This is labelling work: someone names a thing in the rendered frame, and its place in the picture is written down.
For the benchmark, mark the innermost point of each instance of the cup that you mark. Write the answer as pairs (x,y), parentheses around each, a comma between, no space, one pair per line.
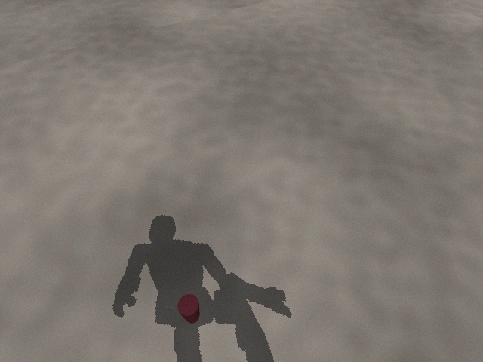
(188,307)

